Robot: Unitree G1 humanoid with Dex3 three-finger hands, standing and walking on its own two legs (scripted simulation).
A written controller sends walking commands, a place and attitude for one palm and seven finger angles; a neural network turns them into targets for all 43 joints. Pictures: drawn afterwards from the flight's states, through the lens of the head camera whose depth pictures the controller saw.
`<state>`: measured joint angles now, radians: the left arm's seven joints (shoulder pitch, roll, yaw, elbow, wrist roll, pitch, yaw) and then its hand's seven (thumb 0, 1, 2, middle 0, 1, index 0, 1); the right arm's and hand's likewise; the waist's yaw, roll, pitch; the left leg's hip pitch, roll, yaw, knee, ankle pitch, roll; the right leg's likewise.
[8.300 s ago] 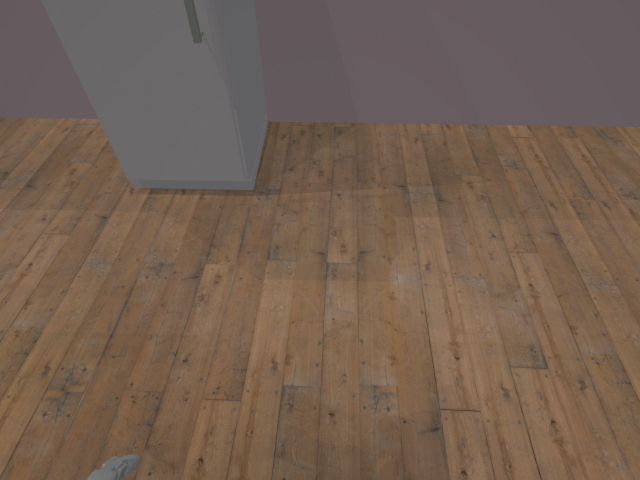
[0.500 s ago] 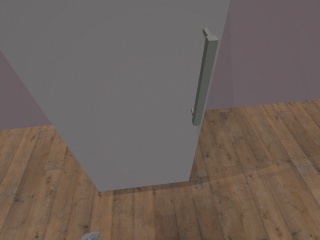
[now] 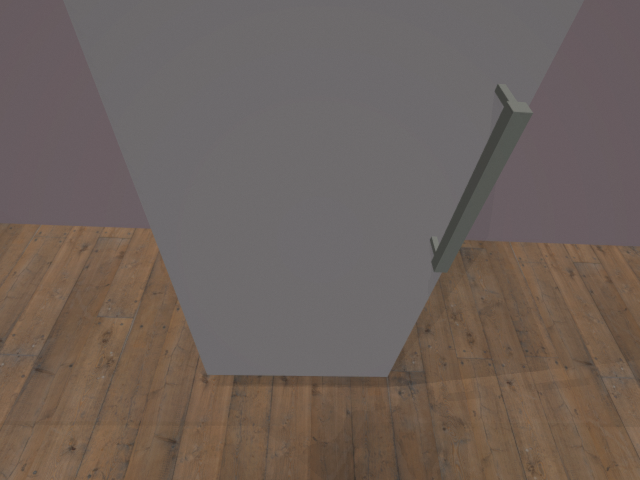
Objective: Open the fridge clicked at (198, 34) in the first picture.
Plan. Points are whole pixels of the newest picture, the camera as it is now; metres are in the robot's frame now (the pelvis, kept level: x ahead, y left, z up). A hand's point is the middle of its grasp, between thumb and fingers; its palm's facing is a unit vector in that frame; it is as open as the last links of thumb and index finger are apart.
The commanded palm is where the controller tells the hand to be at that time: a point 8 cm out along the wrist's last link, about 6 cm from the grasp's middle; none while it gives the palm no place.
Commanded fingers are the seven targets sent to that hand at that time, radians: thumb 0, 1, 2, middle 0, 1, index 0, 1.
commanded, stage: come to a stop and stand still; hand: right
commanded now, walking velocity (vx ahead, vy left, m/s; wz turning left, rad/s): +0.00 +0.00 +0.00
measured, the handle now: (466, 192) +0.49 -0.17 +0.11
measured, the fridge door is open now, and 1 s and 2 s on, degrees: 0 0 0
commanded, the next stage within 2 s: look again from close up in 1.30 s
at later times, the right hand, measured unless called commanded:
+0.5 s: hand out of the picture -0.05 -0.17 -0.17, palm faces +0.07 +0.98 -0.20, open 7.3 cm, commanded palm none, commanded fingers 0.00 -0.90 -0.90 0.20 0.30 0.20 0.30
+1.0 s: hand out of the picture +0.01 -0.23 -0.16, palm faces +0.05 +0.97 -0.25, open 7.4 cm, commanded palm none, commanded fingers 0.00 -0.90 -0.90 0.20 0.30 0.20 0.30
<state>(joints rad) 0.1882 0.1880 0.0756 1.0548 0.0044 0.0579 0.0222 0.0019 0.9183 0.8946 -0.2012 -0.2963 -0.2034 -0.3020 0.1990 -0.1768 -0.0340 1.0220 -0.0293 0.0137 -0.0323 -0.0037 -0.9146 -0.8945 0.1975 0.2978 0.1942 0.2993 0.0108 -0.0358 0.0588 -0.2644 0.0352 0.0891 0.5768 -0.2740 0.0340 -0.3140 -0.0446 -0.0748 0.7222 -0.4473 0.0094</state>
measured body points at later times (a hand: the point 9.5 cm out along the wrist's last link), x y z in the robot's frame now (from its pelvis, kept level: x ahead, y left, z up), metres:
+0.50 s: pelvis -0.04 +0.00 +0.01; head -0.04 +0.00 +0.46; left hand -0.06 +0.20 -0.16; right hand -0.05 -0.23 -0.15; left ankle +0.03 +0.10 -0.73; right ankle -0.06 -0.12 -0.73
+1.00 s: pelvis -0.04 -0.02 +0.00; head -0.08 -0.02 +0.45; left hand -0.01 +0.24 -0.14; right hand +0.01 -0.28 -0.14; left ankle +0.03 +0.10 -0.73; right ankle -0.06 -0.12 -0.73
